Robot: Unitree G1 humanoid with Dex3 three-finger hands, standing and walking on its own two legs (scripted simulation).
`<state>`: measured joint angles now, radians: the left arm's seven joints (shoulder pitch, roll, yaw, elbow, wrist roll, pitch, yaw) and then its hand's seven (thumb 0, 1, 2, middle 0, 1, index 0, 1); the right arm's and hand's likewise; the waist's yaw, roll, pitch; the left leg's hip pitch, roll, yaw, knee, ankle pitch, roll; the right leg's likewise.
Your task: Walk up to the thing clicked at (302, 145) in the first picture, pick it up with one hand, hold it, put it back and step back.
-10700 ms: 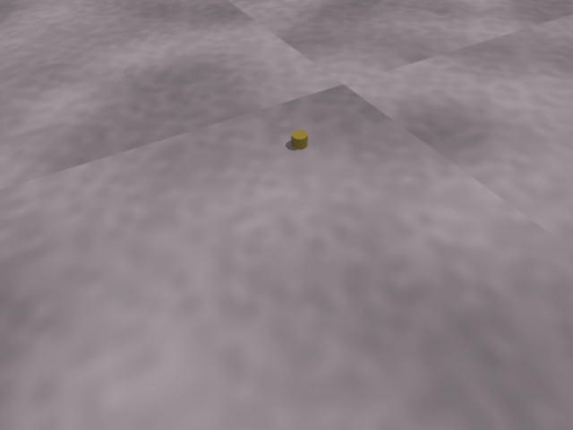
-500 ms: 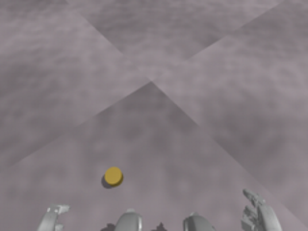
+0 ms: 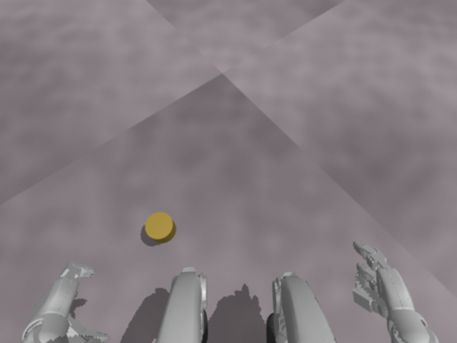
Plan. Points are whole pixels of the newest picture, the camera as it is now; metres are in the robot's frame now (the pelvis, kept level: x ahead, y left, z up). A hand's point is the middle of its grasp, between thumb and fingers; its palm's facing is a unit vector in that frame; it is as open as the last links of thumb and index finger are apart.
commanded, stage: rise first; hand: left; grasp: from above
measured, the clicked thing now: (161, 227) +0.44 +0.27 -0.56
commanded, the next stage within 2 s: approach in 1.66 s
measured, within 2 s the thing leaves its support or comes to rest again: neither
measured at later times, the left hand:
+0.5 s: hand (117, 261) +0.29 +0.32 -0.32, palm faces -0.47 -0.24 -0.85, open 14.1 cm
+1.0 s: hand (128, 244) +0.35 +0.32 -0.40, palm faces -0.47 -0.04 -0.88, open 14.1 cm
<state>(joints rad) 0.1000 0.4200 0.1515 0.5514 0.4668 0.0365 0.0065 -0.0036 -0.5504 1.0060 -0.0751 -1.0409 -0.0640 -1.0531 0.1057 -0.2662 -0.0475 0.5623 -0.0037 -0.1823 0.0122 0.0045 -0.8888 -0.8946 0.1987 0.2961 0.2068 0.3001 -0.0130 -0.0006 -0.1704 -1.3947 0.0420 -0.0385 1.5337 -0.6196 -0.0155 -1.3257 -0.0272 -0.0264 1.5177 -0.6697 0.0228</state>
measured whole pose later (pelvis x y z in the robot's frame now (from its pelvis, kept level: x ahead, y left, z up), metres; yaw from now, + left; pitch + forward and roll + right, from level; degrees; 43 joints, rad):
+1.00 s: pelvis -0.07 +0.01 -0.24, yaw -6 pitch +32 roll -8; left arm -0.72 0.74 0.16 1.23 1.24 -0.33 0.33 0.00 -0.51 1.00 -0.07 -1.03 -0.08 -1.02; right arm 0.08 -0.27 -0.03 0.76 -0.11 -0.02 0.11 0.00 -0.90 -0.90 0.20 0.30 0.21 0.30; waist -0.09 -0.03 -0.07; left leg -2.27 0.04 -0.14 2.33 -0.63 0.00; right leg -2.15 0.01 -0.06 2.28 -0.70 0.04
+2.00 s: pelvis -0.05 +0.00 -0.28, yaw -8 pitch +32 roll -8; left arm -0.91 0.80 0.10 1.45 1.30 -0.33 0.44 0.00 -0.48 0.95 -0.06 -1.07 -0.09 -1.04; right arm 0.06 -0.26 0.04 0.79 -0.18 -0.05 0.13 0.00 -0.90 -0.89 0.20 0.30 0.21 0.30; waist -0.17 -0.06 -0.02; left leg -2.35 0.04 -0.17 2.44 -0.67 -0.02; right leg -2.23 0.03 -0.07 2.38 -0.72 0.05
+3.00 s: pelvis -0.06 +0.01 -0.28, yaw -10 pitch +32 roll -10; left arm -1.00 0.85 0.14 1.55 1.29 -0.19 0.46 0.00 -0.45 0.93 -0.06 -1.11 -0.11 -1.06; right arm 0.09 -0.27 0.11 0.72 -0.18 -0.05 0.13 0.00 -0.91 -0.89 0.20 0.30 0.21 0.30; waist -0.26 -0.05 -0.01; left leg -2.37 0.04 -0.19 2.45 -0.66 -0.01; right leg -2.24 0.04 -0.09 2.37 -0.70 0.06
